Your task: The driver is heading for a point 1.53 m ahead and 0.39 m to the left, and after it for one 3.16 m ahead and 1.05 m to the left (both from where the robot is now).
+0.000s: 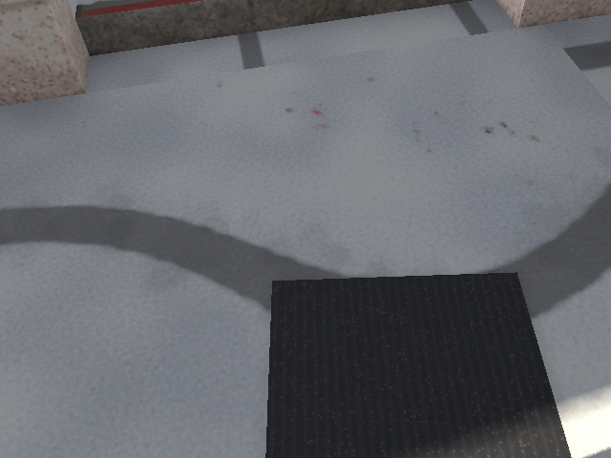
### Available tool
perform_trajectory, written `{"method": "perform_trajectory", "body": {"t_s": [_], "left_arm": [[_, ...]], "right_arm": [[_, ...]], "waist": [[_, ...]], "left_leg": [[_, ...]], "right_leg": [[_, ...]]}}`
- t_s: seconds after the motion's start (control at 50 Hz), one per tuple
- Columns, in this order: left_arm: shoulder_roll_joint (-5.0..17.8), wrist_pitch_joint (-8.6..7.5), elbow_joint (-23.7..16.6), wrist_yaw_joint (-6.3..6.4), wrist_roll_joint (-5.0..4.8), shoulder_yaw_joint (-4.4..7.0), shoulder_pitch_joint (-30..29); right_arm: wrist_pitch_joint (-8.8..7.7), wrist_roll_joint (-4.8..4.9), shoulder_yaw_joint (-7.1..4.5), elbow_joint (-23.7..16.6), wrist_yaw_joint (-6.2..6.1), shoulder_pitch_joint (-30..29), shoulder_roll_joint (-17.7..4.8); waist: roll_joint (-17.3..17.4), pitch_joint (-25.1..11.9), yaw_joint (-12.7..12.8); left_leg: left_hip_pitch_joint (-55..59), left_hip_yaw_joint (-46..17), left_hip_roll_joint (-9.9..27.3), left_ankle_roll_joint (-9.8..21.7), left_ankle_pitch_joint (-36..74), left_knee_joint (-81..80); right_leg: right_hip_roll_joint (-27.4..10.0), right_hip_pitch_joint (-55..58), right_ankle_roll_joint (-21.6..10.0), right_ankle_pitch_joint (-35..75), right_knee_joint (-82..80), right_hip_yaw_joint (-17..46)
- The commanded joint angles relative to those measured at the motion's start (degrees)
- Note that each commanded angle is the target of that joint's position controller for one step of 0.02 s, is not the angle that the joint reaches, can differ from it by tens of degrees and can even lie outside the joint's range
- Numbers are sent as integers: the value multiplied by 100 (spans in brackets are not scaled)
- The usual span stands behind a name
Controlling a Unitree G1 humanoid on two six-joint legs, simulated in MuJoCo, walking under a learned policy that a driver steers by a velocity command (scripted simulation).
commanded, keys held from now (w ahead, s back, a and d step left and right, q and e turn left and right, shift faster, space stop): w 0.64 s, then w+q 0.36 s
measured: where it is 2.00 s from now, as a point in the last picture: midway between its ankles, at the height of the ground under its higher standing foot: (290, 232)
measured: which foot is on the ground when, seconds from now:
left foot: up 0.00-0.14, down 0.16-0.70, up 0.72-1.00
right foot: down 0.00-0.20, up 0.22-0.68, down 0.70-1.00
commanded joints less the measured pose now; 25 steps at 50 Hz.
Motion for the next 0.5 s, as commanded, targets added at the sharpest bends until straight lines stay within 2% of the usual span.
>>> {"method": "perform_trajectory", "body": {"t_s": [0.02,0.06,0.12,0.14,0.16,0.18,0.2,0.22,0.24,0.26,0.28,0.3,0.32,0.34,0.38,0.44,0.5], "left_arm": [[973,-55,-137,51,-25,251,216],[992,-4,-17,40,-39,256,396],[1070,77,112,92,-59,288,434],[1109,94,95,104,-33,293,337],[1141,118,80,123,-33,290,210],[1028,134,47,142,-7,229,141],[552,104,-37,83,-53,72,793],[491,49,86,62,6,2,688],[891,-54,-93,10,-131,120,253],[976,-122,-276,-6,-214,126,-278],[909,-167,-388,-2,-152,121,-636],[868,-157,-377,25,-73,154,-668],[763,-118,-292,32,-72,154,-450],[659,-70,-211,31,-84,141,-259],[532,16,-196,41,-69,110,-276],[425,26,-334,39,7,33,-888],[416,-30,-380,-25,0,3,-1342]], "right_arm": [[-112,40,-14,-513,79,-776,-264],[-122,55,12,-637,130,-1072,-250],[-178,57,-11,-705,224,-1003,-355],[-200,42,-59,-638,231,-709,-474],[-211,29,-139,-495,210,-175,-610],[-206,0,-267,-233,161,771,-876],[-196,-82,-411,-54,144,1626,-1275],[-138,27,-389,110,130,2230,-1027],[-135,47,-242,62,115,1814,-790],[-120,24,-215,-74,82,1307,-734],[-125,-13,-187,-68,68,975,-654],[-159,-75,-139,-82,65,809,-488],[-163,-100,-105,-84,77,701,-378],[-172,-70,-96,-79,89,669,-343],[-199,3,-119,-13,77,690,-445],[-166,21,-196,55,-4,801,-713],[-153,53,-224,120,-34,966,-847]], "waist": [[-658,210,164],[-666,361,269],[-788,305,103],[-886,92,-72],[-970,-268,-392],[-891,-926,-833],[203,-2062,-820],[1076,-2717,-1137],[803,-2062,-1081],[303,-1302,-967],[-65,-661,-804],[-89,-463,-605],[45,-392,-432],[115,-356,-323],[151,-173,-231],[66,12,-351],[40,2,-503]], "left_leg": [[69,153,-184,52,515,-658],[1,276,-315,141,127,-929],[84,301,-437,396,-452,-1220],[561,481,-614,516,-748,-1189],[1396,646,-815,667,-741,-1287],[2840,549,-750,881,-464,-1206],[5390,-1451,544,1655,-1382,-1197],[6347,-3322,1174,1969,-2585,-2001],[5932,-3474,1264,1775,-3297,-2424],[5076,-2883,1114,1601,-3041,-2556],[4220,-2337,935,1557,-2411,-2738],[3678,-1963,746,1488,-1906,-2862],[3344,-1723,603,1495,-1707,-2975],[3155,-1553,540,1536,-1635,-3119],[2853,-1276,545,1620,-1583,-3381],[2695,-809,463,1577,-1331,-3594],[2766,-401,375,1444,-966,-3558]], "right_leg": [[-1519,-30,-688,1441,-445,657],[-1664,236,-716,1512,-359,735],[-1908,817,-607,2252,-4,817],[-1875,845,-550,3107,291,755],[-1728,776,-441,4215,856,603],[-1421,331,-255,4504,1921,362],[-882,-1774,225,2991,3964,60],[-171,-2804,375,-1149,5480,301],[-373,-3550,254,-1675,6183,839],[-644,-3677,212,-1323,6085,659],[-884,-3679,204,-1026,5647,481],[-1083,-3405,198,-808,5318,466],[-1139,-3140,217,-704,5234,445],[-1184,-3018,241,-648,5084,422],[-1280,-3111,330,-504,4705,335],[-1307,-3230,481,338,3592,179],[-1162,-2963,541,1101,2687,37]]}}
